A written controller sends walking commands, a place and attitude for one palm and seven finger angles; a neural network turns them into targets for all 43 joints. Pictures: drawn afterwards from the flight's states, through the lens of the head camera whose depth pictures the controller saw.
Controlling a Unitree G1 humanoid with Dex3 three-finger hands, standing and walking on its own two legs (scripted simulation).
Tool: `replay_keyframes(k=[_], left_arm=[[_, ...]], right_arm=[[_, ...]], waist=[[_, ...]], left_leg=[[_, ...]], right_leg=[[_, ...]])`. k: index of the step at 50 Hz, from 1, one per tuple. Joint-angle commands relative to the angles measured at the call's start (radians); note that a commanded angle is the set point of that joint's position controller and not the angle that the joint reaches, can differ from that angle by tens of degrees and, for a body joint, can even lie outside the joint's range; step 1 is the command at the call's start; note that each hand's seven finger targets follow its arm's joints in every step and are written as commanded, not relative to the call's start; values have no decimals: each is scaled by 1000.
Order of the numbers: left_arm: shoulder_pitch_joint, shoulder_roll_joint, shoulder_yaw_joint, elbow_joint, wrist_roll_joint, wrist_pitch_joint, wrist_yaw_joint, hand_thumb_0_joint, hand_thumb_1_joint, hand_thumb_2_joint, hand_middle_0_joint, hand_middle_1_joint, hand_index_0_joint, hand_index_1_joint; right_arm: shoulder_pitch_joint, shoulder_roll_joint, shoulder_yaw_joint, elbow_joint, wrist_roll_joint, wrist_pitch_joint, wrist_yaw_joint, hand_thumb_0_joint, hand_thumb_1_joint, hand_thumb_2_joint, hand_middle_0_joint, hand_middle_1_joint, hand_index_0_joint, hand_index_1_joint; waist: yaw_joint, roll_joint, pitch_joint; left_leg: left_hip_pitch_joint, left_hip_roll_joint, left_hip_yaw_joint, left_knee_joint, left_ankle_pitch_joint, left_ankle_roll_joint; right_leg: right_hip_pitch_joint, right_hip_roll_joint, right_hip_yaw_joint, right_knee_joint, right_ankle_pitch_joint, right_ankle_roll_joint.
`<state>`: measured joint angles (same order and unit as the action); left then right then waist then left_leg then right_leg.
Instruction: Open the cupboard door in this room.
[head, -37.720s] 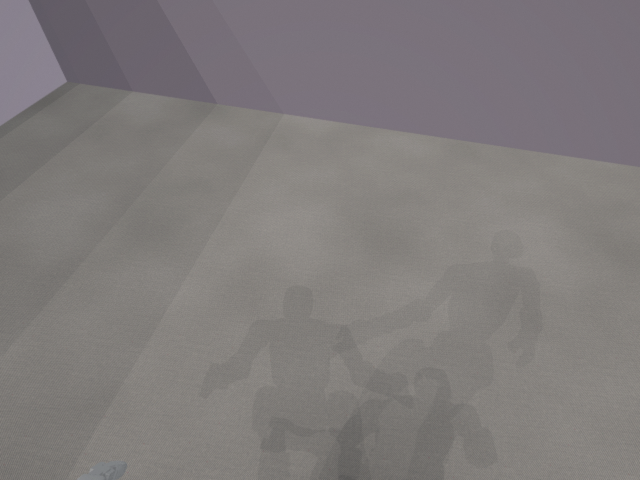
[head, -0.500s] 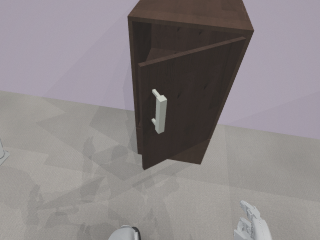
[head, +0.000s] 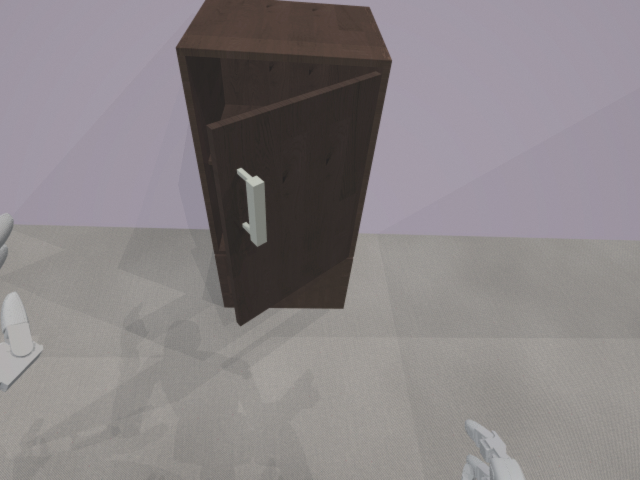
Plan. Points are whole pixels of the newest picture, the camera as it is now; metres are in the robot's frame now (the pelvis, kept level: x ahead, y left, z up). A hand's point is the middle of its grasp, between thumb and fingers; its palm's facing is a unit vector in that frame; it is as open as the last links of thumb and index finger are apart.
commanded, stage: stop stepping back and stand still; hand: left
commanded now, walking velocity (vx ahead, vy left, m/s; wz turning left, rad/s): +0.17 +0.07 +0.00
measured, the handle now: (250, 207) +0.60 +0.15 -0.03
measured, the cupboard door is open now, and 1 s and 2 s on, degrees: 39 39 39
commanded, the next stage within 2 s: let the arm hang, fingers relaxed in 0.40 s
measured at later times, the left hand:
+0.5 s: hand (83, 344) +0.20 +0.22 +0.16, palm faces +0.39 -0.79 -0.46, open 7.4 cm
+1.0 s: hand out of the picture -0.08 +0.21 -0.18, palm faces +0.03 -0.98 -0.18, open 7.2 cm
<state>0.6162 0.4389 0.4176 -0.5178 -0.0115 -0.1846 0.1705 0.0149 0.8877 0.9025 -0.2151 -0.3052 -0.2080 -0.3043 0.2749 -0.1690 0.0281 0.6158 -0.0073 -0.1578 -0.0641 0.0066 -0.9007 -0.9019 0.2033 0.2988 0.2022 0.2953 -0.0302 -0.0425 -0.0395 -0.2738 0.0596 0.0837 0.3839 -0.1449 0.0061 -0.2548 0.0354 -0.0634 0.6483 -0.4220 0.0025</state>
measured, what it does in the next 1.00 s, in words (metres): steps on the spot: right foot, then left foot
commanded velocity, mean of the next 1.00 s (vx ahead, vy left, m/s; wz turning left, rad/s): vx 0.04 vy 0.05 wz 0.00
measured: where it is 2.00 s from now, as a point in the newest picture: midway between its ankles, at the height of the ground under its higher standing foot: outside the picture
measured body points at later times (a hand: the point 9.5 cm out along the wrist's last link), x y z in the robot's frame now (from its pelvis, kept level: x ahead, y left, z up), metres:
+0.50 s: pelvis -0.01 -0.02 -0.01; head -0.02 -0.03 +0.44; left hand +0.17 +0.26 +0.19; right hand +0.12 -0.29 -0.10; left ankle +0.03 +0.11 -0.75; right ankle -0.05 -0.08 -0.74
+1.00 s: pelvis -0.01 +0.03 +0.00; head +0.01 +0.05 +0.45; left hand -0.08 +0.26 -0.16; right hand +0.00 -0.20 -0.15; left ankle +0.03 +0.11 -0.74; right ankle -0.05 -0.08 -0.74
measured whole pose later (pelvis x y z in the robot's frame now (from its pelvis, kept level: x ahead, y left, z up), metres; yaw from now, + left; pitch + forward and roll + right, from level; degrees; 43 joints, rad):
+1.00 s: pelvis -0.01 +0.03 +0.00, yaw +0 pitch -1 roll -1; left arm 0.36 0.20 0.00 1.16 0.01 0.02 0.02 0.01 0.95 0.90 -0.21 -0.30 -0.20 -0.30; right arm 0.25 -0.16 0.02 1.11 -0.01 0.02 -0.03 0.00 -0.91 -0.90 0.20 0.30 0.20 0.29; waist 0.03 -0.03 0.07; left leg -0.23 -0.04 0.03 0.39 -0.14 0.06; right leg -0.09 0.01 -0.06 0.37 -0.26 -0.02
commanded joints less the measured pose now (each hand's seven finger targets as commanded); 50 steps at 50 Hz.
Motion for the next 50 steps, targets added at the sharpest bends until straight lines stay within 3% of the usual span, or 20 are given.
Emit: replay_keyframes(k=[1,3,4,5,7,9,16,19,24,25,26,28,29,31,33,36,38,39,43,50], left_arm=[[-114,174,118,-176,7,-46,28,0,900,900,-200,-300,-200,-300],[-147,230,160,-173,-4,-52,24,0,900,900,-200,-300,-200,-300],[-212,245,168,-192,-1,-66,31,0,900,900,-200,-300,-200,-300],[-180,180,129,-105,-10,-69,23,0,900,900,-200,-300,-200,-300],[-167,166,121,-68,-6,-91,11,0,900,900,-200,-300,-200,-300],[-194,171,117,-40,-2,-113,7,0,900,900,-200,-300,-200,-300],[-129,163,127,-44,-9,-135,12,0,900,900,-200,-300,-200,-300],[-144,164,121,-82,-15,-134,11,0,900,900,-200,-300,-200,-300],[-128,168,135,-52,-17,-123,0,0,900,900,-200,-300,-200,-300],[-165,1,-280,645,78,72,-148,0,900,900,-200,-300,-200,-300],[-142,-51,-279,670,52,146,-163,0,900,900,-200,-300,-200,-300],[-214,-98,-316,757,49,173,-166,0,900,900,-200,-300,-200,-300],[-252,-82,-321,811,49,170,-170,0,900,900,-200,-300,-200,-300],[-314,-32,-324,934,47,160,-170,0,900,900,-200,-300,-200,-300],[-374,-17,-339,1067,40,165,-160,0,900,900,-200,-300,-200,-300],[-391,-59,-373,1241,28,179,-146,0,900,900,-200,-300,-200,-300],[-362,-79,-385,1356,24,182,-144,0,900,900,-200,-300,-200,-300],[-351,-78,-387,1398,24,179,-144,0,900,900,-200,-300,-200,-300],[-306,-120,-390,1536,21,175,-145,0,900,900,-200,-300,-200,-300],[-254,-149,-403,1650,23,180,-142,0,900,900,-200,-300,-200,-300]], right_arm=[[-129,-157,-65,-127,-12,-18,-21,0,-900,-900,200,300,200,300],[-127,-150,-70,-130,-14,-3,-17,0,-900,-900,200,300,200,300],[-137,-158,-71,-122,-6,-16,-8,0,-900,-900,200,300,200,300],[-96,-157,-84,-91,4,-20,-6,0,-900,-900,200,300,200,300],[-105,-158,-77,-77,3,-15,-3,0,-900,-900,200,300,200,300],[-121,-153,-76,-70,6,-17,-11,0,-900,-900,200,300,200,300],[-140,-147,-78,-96,7,-33,-9,0,-900,-900,200,300,200,300],[-139,-159,-81,-102,6,-31,-1,0,-900,-900,200,300,200,300],[-132,-174,-92,-119,14,-19,-4,0,-900,-900,200,300,200,300],[-140,-346,-114,90,-5,-15,81,0,-900,-900,200,300,200,300],[-67,-273,-114,72,7,42,75,0,-900,-900,200,300,200,300],[-83,-247,-82,75,-7,86,69,0,-900,-900,200,300,200,300],[-109,-235,-72,69,-14,97,66,0,-900,-900,200,300,200,300],[-118,-230,-67,91,-20,112,61,0,-900,-900,200,300,200,300],[-123,-231,-69,136,-24,138,61,0,-900,-900,200,300,200,300],[-119,-199,-45,220,-25,151,58,0,-900,-900,200,300,200,300],[-128,-177,-32,271,-19,153,52,0,-900,-900,200,300,200,300],[-126,-175,-32,292,-15,154,49,0,-900,-900,200,300,200,300],[-79,-145,-35,377,-14,156,38,0,-900,-900,200,300,200,300],[-14,-144,-46,458,-9,156,27,0,-900,-900,200,300,200,300]], waist=[[9,199,-10],[18,-100,-6],[31,-123,-10],[9,-98,-3],[5,-19,43],[9,-12,69],[47,-77,46],[38,-32,38],[37,61,-24],[-7,119,-11],[13,113,-75],[41,12,-45],[53,-101,-22],[37,-217,-23],[22,-162,1],[25,88,17],[35,160,48],[38,129,54],[29,212,30],[26,79,75]], left_leg=[[-126,78,-74,-42,-434,44],[-277,-32,-22,405,-264,3],[-361,-42,-54,568,-300,-11],[-376,-25,-98,655,-250,-18],[-389,-4,-86,655,-158,-23],[-326,-1,-58,567,-134,-13],[-145,-35,6,236,-98,19],[-22,-37,-19,105,-57,27],[144,19,-67,100,179,53],[16,47,-136,244,396,61],[51,50,-138,207,383,66],[-61,98,-224,135,145,94],[-96,81,-226,136,98,89],[-58,-9,-138,215,106,38],[-11,-22,-132,175,45,22],[77,37,-189,56,236,41],[58,44,-206,3,161,50],[68,41,-204,-4,137,45],[93,39,-202,-54,17,39],[110,60,-234,-125,-64,46]], right_leg=[[189,-17,-17,-289,34,-41],[134,-311,470,-461,-19,-187],[139,-400,574,-481,18,-229],[140,-369,513,-447,50,-210],[133,-323,360,-386,317,-185],[78,-298,268,-374,394,-152],[99,-266,284,-374,342,-73],[69,-249,275,-346,360,-39],[45,-129,228,-265,561,40],[0,-193,123,-68,793,-15],[40,-150,142,-64,658,-35],[15,-112,90,-78,230,-40],[32,-115,111,-138,228,-39],[65,-208,204,-220,519,-78],[71,-225,203,-220,607,-98],[65,-144,143,-217,385,-47],[91,-128,135,-272,266,-40],[95,-130,139,-298,264,-42],[122,-132,127,-340,232,-55],[88,-127,93,-336,183,-47]])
